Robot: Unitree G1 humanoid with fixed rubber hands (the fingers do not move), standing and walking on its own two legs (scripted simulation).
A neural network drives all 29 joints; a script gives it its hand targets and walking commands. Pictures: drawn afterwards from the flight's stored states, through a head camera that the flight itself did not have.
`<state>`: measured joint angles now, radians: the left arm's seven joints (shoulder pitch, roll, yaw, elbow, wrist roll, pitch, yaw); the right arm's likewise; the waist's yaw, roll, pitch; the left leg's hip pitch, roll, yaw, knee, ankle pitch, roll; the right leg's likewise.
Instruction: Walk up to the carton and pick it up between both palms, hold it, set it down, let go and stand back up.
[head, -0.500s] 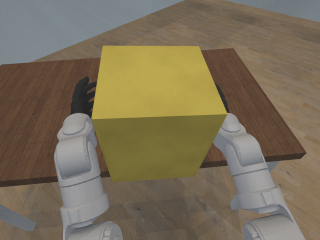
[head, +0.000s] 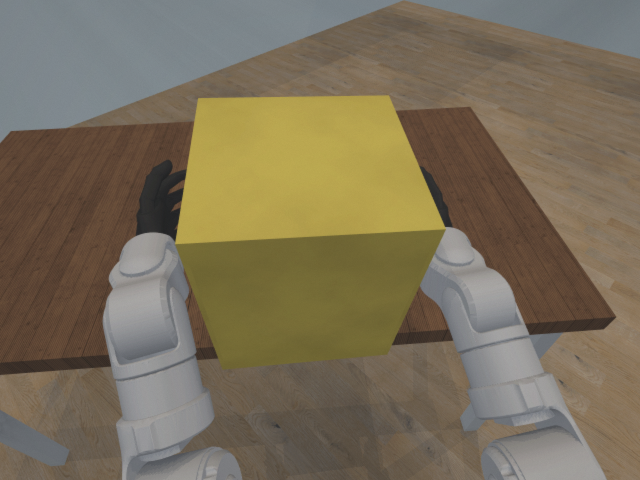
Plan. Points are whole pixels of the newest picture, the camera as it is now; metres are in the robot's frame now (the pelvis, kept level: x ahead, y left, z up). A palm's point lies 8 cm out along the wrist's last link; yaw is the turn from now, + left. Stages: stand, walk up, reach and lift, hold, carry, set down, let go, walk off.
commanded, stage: hold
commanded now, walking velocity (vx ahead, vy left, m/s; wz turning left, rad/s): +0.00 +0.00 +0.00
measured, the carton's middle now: (301, 238) +0.36 +0.01 +0.14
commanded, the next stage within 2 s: none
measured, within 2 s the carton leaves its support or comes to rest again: neither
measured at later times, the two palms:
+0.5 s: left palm (174, 234) +0.35 +0.15 +0.18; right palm (442, 231) +0.35 -0.15 +0.15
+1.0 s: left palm (173, 236) +0.34 +0.15 +0.18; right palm (441, 237) +0.34 -0.15 +0.14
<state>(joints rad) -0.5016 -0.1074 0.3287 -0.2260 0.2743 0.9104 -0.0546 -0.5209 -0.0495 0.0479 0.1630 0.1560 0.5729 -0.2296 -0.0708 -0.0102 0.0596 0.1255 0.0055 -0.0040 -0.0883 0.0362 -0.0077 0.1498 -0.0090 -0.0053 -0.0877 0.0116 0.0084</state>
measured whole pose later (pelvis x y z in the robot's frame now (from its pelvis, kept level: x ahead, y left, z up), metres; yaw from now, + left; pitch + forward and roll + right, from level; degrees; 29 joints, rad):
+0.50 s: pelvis +0.00 +0.00 +0.00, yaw -1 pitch -4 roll +0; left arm -0.53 -0.12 0.33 -0.20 0.29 0.90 -0.05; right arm -0.53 -0.06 0.03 0.18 0.16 0.57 -0.22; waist -0.07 -0.02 0.06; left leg 0.11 0.01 0.01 -0.09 0.04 -0.01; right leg 0.12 0.00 0.01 -0.08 0.02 0.01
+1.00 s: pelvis +0.00 +0.00 +0.00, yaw +0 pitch -4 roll +0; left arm -0.51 -0.13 0.33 -0.22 0.28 0.92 -0.06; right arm -0.50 -0.06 0.05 0.15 0.16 0.58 -0.23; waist -0.08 -0.01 0.08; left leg 0.12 0.01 0.01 -0.09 0.04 -0.01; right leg 0.15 -0.01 0.00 -0.09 0.02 0.01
